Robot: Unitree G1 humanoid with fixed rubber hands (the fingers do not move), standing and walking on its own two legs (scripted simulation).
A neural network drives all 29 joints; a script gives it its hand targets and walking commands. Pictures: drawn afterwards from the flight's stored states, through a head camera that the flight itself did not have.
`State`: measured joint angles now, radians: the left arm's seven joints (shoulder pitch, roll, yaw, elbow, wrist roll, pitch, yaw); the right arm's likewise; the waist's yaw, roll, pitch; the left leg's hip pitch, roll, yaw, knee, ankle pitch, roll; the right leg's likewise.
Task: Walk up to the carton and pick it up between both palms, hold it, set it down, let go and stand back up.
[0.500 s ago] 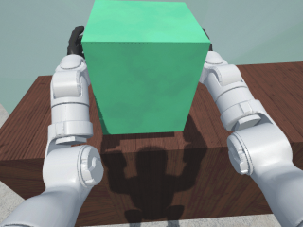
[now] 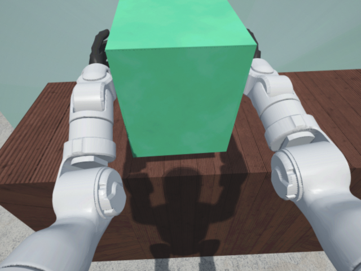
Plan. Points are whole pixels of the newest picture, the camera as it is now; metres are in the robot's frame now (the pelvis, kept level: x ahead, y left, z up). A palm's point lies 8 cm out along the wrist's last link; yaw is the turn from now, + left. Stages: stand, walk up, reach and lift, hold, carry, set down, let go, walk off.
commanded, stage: set down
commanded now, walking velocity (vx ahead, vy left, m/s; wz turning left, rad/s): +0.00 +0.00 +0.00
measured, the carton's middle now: (176, 81) +0.43 -0.01 +0.23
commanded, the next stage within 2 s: none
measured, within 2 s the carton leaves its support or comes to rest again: neither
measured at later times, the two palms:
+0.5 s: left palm (103, 83) +0.44 +0.15 +0.23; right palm (239, 77) +0.45 -0.15 +0.22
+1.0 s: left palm (102, 93) +0.45 +0.16 +0.20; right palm (232, 86) +0.46 -0.14 +0.19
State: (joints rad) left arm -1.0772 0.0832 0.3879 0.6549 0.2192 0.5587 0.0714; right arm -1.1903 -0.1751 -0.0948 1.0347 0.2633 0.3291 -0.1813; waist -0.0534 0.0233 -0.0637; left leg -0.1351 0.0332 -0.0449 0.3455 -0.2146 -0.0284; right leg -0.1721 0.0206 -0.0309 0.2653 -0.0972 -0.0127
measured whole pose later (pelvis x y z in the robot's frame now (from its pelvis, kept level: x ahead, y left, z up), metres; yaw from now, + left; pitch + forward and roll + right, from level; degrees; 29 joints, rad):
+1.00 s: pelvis +0.01 +0.00 +0.00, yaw +0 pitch +1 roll -1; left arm -1.02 0.03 0.40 0.77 0.22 0.36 0.11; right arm -1.09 -0.12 -0.31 1.08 0.02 0.18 -0.09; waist 0.01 0.01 -0.02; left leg -0.14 0.03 -0.04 0.35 -0.23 -0.03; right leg -0.17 0.02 -0.03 0.27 -0.11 -0.01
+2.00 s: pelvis +0.02 +0.00 +0.00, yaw +0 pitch +2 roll -1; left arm -0.95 -0.02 0.45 0.82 0.28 0.26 0.09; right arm -1.00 -0.06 -0.51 1.08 -0.23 0.07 -0.01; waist 0.04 0.00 0.00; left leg -0.14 0.03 -0.04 0.35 -0.24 -0.03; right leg -0.17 0.02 -0.03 0.27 -0.12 -0.01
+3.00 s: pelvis +0.02 +0.00 +0.00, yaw +0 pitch +2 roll -1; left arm -0.90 -0.04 0.51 0.82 0.34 0.17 0.05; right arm -0.96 -0.02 -0.60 1.05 -0.32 0.00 0.04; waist 0.04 -0.01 0.00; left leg -0.14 0.03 -0.04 0.34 -0.24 -0.03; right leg -0.18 0.02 -0.04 0.26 -0.13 -0.01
